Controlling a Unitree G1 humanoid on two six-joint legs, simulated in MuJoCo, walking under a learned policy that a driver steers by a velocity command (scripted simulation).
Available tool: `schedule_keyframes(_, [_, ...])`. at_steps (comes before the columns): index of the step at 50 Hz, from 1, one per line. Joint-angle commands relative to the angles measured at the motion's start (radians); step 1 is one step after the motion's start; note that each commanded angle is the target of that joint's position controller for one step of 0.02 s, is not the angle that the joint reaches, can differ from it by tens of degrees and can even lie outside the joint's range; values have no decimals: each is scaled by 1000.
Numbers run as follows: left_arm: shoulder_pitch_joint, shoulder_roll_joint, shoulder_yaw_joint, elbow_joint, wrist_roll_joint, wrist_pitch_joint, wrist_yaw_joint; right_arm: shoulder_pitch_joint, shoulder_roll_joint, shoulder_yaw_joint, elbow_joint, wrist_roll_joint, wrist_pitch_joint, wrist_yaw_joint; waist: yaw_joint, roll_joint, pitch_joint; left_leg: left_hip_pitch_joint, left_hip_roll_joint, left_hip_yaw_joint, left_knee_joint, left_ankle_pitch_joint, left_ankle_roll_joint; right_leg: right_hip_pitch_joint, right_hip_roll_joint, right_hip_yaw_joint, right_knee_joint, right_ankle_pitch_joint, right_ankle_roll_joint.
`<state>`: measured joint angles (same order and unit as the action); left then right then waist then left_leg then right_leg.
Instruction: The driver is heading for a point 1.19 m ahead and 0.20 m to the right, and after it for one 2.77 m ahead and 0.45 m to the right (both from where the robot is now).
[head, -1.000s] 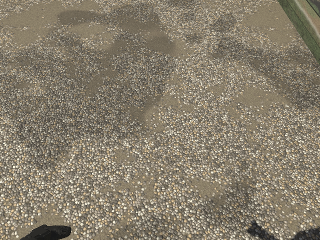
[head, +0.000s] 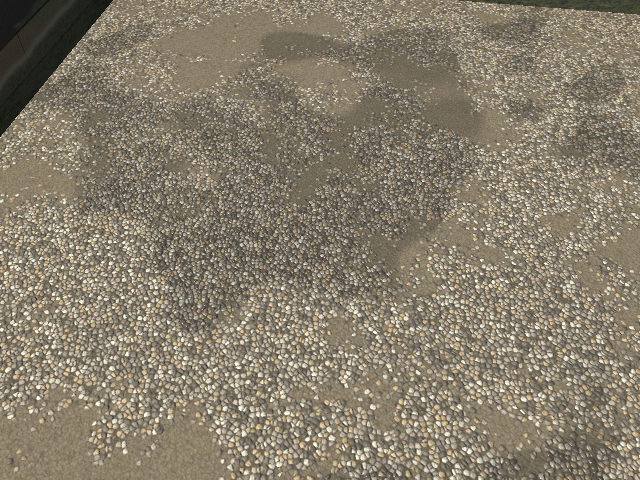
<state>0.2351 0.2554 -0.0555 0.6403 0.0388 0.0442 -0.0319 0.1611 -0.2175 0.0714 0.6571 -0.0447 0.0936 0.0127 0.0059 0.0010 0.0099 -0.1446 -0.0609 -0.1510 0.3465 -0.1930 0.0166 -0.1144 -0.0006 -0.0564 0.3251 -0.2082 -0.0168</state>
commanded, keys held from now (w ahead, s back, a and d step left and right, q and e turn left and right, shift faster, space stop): no key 0.38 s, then w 0.62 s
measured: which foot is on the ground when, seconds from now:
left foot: down 0.00-1.00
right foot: down 0.00-1.00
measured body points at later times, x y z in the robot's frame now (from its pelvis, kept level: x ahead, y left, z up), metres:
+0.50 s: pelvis +0.00 -0.01 +0.00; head +0.00 -0.02 +0.45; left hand +0.16 +0.21 -0.11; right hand +0.15 -0.24 -0.11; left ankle -0.01 +0.12 -0.75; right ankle -0.02 -0.11 -0.75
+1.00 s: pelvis +0.00 +0.00 -0.02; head +0.00 +0.00 +0.43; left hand +0.22 +0.19 -0.10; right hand +0.19 -0.21 -0.10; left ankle -0.01 +0.12 -0.75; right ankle -0.02 -0.11 -0.75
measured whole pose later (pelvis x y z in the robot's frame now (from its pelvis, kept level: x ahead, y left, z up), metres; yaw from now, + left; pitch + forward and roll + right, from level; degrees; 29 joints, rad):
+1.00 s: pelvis +0.00 +0.00 -0.02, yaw -2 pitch -2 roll +0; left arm 0.10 0.17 -0.04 0.57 0.02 0.09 0.01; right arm 0.07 -0.16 0.05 0.62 -0.03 0.07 0.01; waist -0.02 -0.01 0.02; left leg -0.24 -0.06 -0.09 0.62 -0.35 0.02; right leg -0.23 0.00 -0.01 0.63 -0.37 -0.01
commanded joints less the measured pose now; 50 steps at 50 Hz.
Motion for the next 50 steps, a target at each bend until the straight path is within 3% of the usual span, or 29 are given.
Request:
schedule_keyframes(1, [-27, 97, 17, -72, 1, -12, -7, -15, -100, -24, -78, -3, -16, 0, -10, 12, -84, -28, 121, -100, -38, 305, 75, 102, -90, 125, -27, 217, -57])
schedule_keyframes(9, [-13, 108, 12, -56, 2, -1, 5, 20, -115, -25, -84, -3, -22, -10, -2, 11, -72, -53, 116, -81, -50, 275, 60, 126, -87, 128, -36, 243, -59])
schedule_keyframes(10, [-27, 143, 18, -70, -18, 2, 7, 1, -143, -30, -103, 8, -29, -11, 0, 9, -61, -54, 127, -83, -42, 422, 50, 125, -100, 141, -30, 378, -55])
schedule_keyframes(11, [-16, 143, 17, -63, -16, 5, 11, 14, -147, -32, -99, 6, -34, -15, -1, 7, -99, -34, 130, -77, -31, 459, 44, 150, -102, 139, -19, 422, -56])
schedule_keyframes(13, [-6, 130, 12, -59, -11, 12, 16, 30, -141, -28, -98, 2, -37, -20, 0, 5, -124, -26, 129, -69, -30, 450, 40, 170, -100, 137, -18, 422, -56])
schedule_keyframes(17, [-18, 128, 10, -57, -10, 22, 16, 32, -137, -27, -109, 0, -31, -19, -2, 4, -91, -47, 128, -65, -50, 338, 38, 145, -95, 139, -46, 314, -55])
schedule_keyframes(18, [-9, 92, 3, -42, 10, 20, 15, 58, -111, -22, -92, -10, -24, -17, -2, 7, -88, -55, 115, -62, -61, 166, 46, 137, -81, 132, -60, 158, -60])
schedule_keyframes(20, [-22, 92, 0, -44, 8, 15, 10, 58, -111, -22, -100, -8, -17, -13, -5, 9, -31, -86, 113, -67, -86, 58, 48, 89, -77, 135, -90, 40, -62])
schedule_keyframes(21, [-134, 13, -5, -57, -22, 15, 13, -55, -57, -31, -82, 22, -17, -1, -34, 40, -27, -58, 115, -34, -89, 110, 14, 29, -98, 124, -37, 132, -13])
schedule_keyframes(23, [-116, 56, 14, -60, -28, 13, 21, -49, -68, -37, -78, 25, -25, -5, -24, 0, -78, -63, 88, -7, -29, 78, 13, 48, -72, 117, -7, 97, -7])
schedule_keyframes(25, [-111, 65, 23, -64, -30, 16, 26, -46, -61, -39, -72, 20, -27, -9, -25, -24, -75, -103, 66, 18, 22, 24, 23, 50, -65, 114, 28, 68, -27])
schedule_keyframes(31, [-130, 41, 33, -102, -26, 29, 36, -78, -36, -39, -84, 13, -31, -15, -22, -29, -41, -173, 45, 47, 114, 18, 25, 12, -78, 128, 111, 99, -54])
schedule_keyframes(41, [-179, -3, 39, -150, -16, 31, 42, -132, -17, -36, -109, 17, -38, -14, -22, -3, -84, -134, 48, 50, 186, 192, 28, -8, -48, 90, 217, 167, -21])
schedule_keyframes(50, [-212, -19, 41, -164, -15, 28, 41, -175, -8, -34, -127, 20, -39, -6, -24, -1, -103, -122, 54, 44, 202, 213, 31, -29, -45, 79, 243, 138, -2])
